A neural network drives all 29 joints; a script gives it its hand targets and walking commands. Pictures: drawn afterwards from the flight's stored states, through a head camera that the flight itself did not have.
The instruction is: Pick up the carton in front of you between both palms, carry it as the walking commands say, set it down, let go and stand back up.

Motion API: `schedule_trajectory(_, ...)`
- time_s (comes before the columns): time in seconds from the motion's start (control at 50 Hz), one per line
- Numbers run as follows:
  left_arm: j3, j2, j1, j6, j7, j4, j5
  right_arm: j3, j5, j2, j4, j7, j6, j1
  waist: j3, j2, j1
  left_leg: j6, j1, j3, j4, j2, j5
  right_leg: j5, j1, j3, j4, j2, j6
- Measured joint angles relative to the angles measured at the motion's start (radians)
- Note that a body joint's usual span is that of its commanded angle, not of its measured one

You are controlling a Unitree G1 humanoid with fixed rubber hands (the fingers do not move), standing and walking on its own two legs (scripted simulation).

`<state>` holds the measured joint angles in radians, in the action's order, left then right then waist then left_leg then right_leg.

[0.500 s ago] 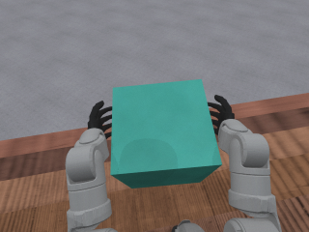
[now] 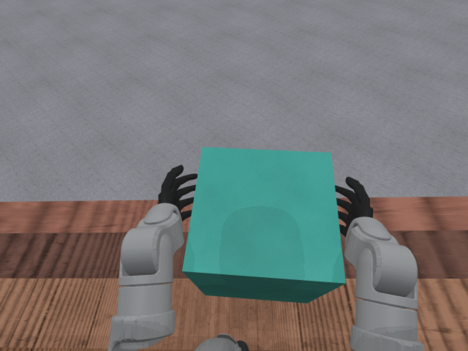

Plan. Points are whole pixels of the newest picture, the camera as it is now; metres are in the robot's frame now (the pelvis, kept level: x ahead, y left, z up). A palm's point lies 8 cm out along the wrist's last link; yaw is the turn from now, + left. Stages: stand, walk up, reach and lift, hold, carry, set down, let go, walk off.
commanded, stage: carry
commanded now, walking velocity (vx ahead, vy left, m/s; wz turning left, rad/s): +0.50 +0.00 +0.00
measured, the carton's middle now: (260, 233) +0.33 +0.02 +0.00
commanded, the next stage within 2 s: none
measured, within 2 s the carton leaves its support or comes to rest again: neither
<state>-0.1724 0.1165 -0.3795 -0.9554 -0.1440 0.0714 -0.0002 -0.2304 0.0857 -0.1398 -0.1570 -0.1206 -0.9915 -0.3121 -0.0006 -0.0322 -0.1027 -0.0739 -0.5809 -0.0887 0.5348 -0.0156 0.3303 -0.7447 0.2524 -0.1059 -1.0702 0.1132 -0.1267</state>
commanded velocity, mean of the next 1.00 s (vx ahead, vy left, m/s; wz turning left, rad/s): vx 0.50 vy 0.00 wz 0.00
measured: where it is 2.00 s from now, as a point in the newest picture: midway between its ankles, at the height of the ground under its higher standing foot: (268, 176)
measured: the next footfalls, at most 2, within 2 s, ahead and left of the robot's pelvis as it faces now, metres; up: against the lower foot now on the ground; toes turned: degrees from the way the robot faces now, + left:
left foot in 0.02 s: +0.17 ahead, +0.06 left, -0.12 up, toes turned +3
right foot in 0.44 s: +0.51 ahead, -0.08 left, -0.23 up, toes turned +0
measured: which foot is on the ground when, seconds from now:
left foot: up 0.00-0.00, down 0.02-0.48, up 0.50-0.86, down 0.88-1.00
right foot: down 0.00-0.04, up 0.06-0.42, down 0.44-0.90, up 0.92-1.00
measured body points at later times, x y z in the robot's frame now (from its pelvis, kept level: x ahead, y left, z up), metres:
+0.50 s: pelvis +0.38 -0.02 -0.15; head +0.38 -0.02 +0.30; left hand +0.71 +0.14 -0.04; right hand +0.73 -0.16 -0.04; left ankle +0.19 +0.06 -0.70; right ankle +0.47 -0.07 -0.88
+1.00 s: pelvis +0.75 +0.01 -0.28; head +0.75 +0.01 +0.17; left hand +1.09 +0.15 -0.19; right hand +1.07 -0.15 -0.19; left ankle +0.78 +0.06 -0.99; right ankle +0.64 -0.10 -0.84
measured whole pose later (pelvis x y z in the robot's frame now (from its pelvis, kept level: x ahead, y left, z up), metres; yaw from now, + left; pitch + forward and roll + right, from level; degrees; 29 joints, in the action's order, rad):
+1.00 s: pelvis +0.75 +0.01 -0.28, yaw +2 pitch +3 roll +0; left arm -0.18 0.07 -0.39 -1.00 -0.14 0.04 0.01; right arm -0.16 0.02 -0.08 -0.05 -0.17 -1.02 -0.38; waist -0.07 -0.01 0.07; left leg -0.13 -0.45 -0.10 0.71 -0.10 -0.32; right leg -0.54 0.55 0.02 -1.57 0.04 -0.03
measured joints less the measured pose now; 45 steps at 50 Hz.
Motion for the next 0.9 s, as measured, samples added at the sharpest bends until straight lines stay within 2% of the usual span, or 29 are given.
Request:
schedule_trajectory(0.02,-0.003,-0.013,0.013,-0.001,0.003,0.016,-0.003,0.016,0.005,-0.003,0.010,-0.003,0.003,-0.010,-0.007,-0.002,0.031,-0.024,0.060,-0.021,-0.015,-0.013,-0.057,0.061,0.015,-0.021,-0.128,-0.012,0.000)
schedule_trajectory(0.04,-0.005,-0.028,0.014,0.000,0.008,0.022,-0.007,0.029,0.010,-0.005,0.020,-0.008,0.006,-0.025,-0.010,0.005,0.067,-0.046,0.096,-0.030,0.010,-0.028,-0.250,0.108,0.062,-0.031,-0.290,-0.033,0.007)
schedule_trajectory(0.06,-0.004,-0.036,0.010,0.004,0.012,0.017,-0.007,0.040,0.009,0.004,0.028,-0.015,0.005,-0.037,-0.017,0.007,0.096,-0.061,0.114,-0.024,0.050,-0.044,-0.444,0.115,0.118,-0.012,-0.430,-0.036,0.036)
schedule_trajectory(0.08,-0.003,-0.041,0.005,0.003,0.015,0.009,-0.002,0.050,0.000,0.016,0.041,-0.023,0.004,-0.043,-0.020,0.015,0.122,-0.066,0.116,-0.020,0.096,-0.063,-0.575,0.129,0.175,0.019,-0.513,-0.043,0.058)
schedule_trajectory(0.12,-0.010,-0.028,0.014,-0.010,0.020,0.000,0.017,0.067,-0.036,0.043,0.066,-0.031,-0.011,-0.042,-0.025,0.021,0.166,-0.080,0.115,-0.030,0.168,-0.081,-0.603,0.176,0.280,0.084,-0.533,-0.059,0.081)
schedule_trajectory(0.16,-0.023,-0.002,0.039,-0.026,0.023,0.004,0.047,0.075,-0.068,0.059,0.096,-0.039,-0.024,-0.038,-0.028,0.020,0.191,-0.080,0.132,-0.031,0.224,-0.087,-0.689,0.245,0.366,0.130,-0.414,-0.089,0.098)
schedule_trajectory(0.22,-0.043,0.023,0.073,-0.029,0.028,0.021,0.078,0.077,-0.093,0.062,0.137,-0.045,-0.020,-0.046,-0.019,0.024,0.215,-0.064,0.180,-0.022,0.251,-0.085,-0.782,0.355,0.439,0.149,-0.136,-0.137,0.114)
schedule_trajectory(0.24,-0.048,0.026,0.080,-0.025,0.029,0.028,0.082,0.078,-0.096,0.061,0.145,-0.045,-0.016,-0.053,-0.014,0.026,0.218,-0.062,0.197,-0.018,0.258,-0.083,-0.807,0.416,0.459,0.146,-0.085,-0.148,0.109)
schedule_trajectory(0.28,-0.053,0.026,0.089,-0.017,0.029,0.051,0.085,0.084,-0.102,0.059,0.153,-0.045,-0.002,-0.067,-0.011,0.032,0.225,-0.058,0.225,-0.004,0.283,-0.081,-0.863,0.617,0.485,0.137,0.028,-0.161,0.094)
schedule_trajectory(0.34,-0.054,0.015,0.095,-0.010,0.029,0.094,0.082,0.095,-0.109,0.056,0.148,-0.046,0.019,-0.086,-0.014,0.057,0.230,-0.046,0.278,0.016,0.336,-0.084,-0.968,0.904,0.444,0.116,0.323,-0.161,0.088)
schedule_trajectory(0.42,-0.037,-0.002,0.090,-0.020,0.019,0.134,0.072,0.100,-0.115,0.059,0.115,-0.046,0.016,-0.100,-0.049,0.078,0.221,-0.028,0.359,0.024,0.460,-0.090,-1.145,1.071,0.311,0.040,0.598,-0.131,0.068)
schedule_trajectory(0.44,-0.027,-0.005,0.076,-0.025,0.015,0.126,0.070,0.095,-0.116,0.066,0.104,-0.046,0.008,-0.098,-0.056,0.080,0.201,-0.012,0.368,0.009,0.538,-0.079,-1.085,1.081,0.263,0.015,0.617,-0.120,0.058)
schedule_trajectory(0.46,-0.015,-0.002,0.056,-0.028,0.009,0.105,0.071,0.087,-0.121,0.082,0.094,-0.045,-0.001,-0.094,-0.062,0.069,0.168,-0.002,0.347,-0.001,0.669,-0.057,-1.021,0.932,0.212,0.003,0.610,-0.101,0.048)
schedule_trajectory(0.48,-0.005,-0.003,0.031,-0.033,0.002,0.084,0.073,0.080,-0.126,0.096,0.093,-0.042,-0.008,-0.097,-0.065,0.058,0.137,0.009,0.297,0.009,0.827,-0.044,-0.996,0.728,0.189,0.017,0.576,-0.077,0.042)
schedule_trajectory(0.5,0.001,-0.007,0.011,-0.038,-0.006,0.061,0.067,0.075,-0.127,0.106,0.100,-0.040,-0.012,-0.102,-0.064,0.045,0.106,0.023,0.240,0.035,0.950,-0.038,-0.982,0.578,0.195,0.021,0.514,-0.053,0.024)
schedule_trajectory(0.52,0.006,-0.016,0.001,-0.047,-0.013,0.043,0.056,0.071,-0.124,0.107,0.106,-0.039,-0.019,-0.101,-0.062,0.043,0.079,0.031,0.183,0.062,1.023,-0.039,-0.962,0.550,0.205,0.019,0.464,-0.041,0.003)
schedule_trajectory(0.56,0.015,-0.030,0.004,-0.068,-0.027,0.019,0.021,0.057,-0.107,0.087,0.111,-0.039,-0.039,-0.086,-0.059,0.038,0.042,0.037,0.073,0.109,1.029,-0.026,-0.878,0.471,0.209,0.014,0.379,-0.024,-0.007)
schedule_trajectory(0.66,0.002,-0.034,0.000,-0.066,-0.034,-0.026,-0.018,0.010,-0.045,0.025,0.094,-0.027,-0.045,-0.055,-0.027,0.036,0.007,0.060,-0.109,0.136,0.648,0.039,-0.709,0.322,0.155,0.016,0.313,-0.021,0.001)
schedule_trajectory(0.7,0.001,-0.030,-0.010,-0.048,-0.032,-0.036,-0.021,0.004,-0.034,0.020,0.078,-0.022,-0.030,-0.044,-0.017,0.032,0.000,0.049,-0.156,0.133,0.557,0.052,-0.533,0.267,0.132,0.024,0.286,-0.021,0.001)
schedule_trajectory(0.76,0.009,-0.019,-0.021,-0.021,-0.027,-0.038,-0.020,-0.001,-0.029,0.022,0.038,-0.016,-0.012,-0.023,-0.014,0.016,-0.013,0.043,-0.150,0.117,0.295,0.055,-0.244,0.166,0.089,0.041,0.231,-0.016,0.010)
schedule_trajectory(0.82,0.019,-0.015,-0.024,-0.006,-0.024,-0.026,-0.023,0.002,-0.029,0.025,-0.002,-0.015,-0.004,-0.005,-0.030,-0.004,-0.020,0.033,-0.073,0.074,0.046,0.037,-0.067,0.038,0.029,0.053,0.158,-0.005,0.019)
schedule_trajectory(0.86,0.020,-0.024,-0.023,-0.008,-0.020,-0.017,-0.023,0.013,-0.024,0.025,-0.003,-0.016,-0.004,-0.009,-0.047,-0.008,-0.003,0.012,-0.002,0.028,-0.005,0.016,0.015,-0.040,-0.004,0.037,0.055,-0.011,0.028)
schedule_trajectory(0.88,0.015,-0.034,-0.017,-0.015,-0.016,-0.009,-0.022,0.025,-0.019,0.023,0.009,-0.019,-0.006,-0.020,-0.056,-0.008,0.022,-0.004,0.056,0.001,-0.028,0.004,0.014,0.055,-0.007,0.021,-0.045,-0.022,0.036)
schedule_trajectory(0.9,0.011,-0.048,-0.015,-0.019,-0.011,-0.006,-0.023,0.037,-0.012,0.020,0.025,-0.024,-0.007,-0.035,-0.064,0.002,0.058,-0.023,0.111,-0.012,-0.024,-0.013,-0.144,0.098,0.024,0.015,-0.191,-0.036,0.047)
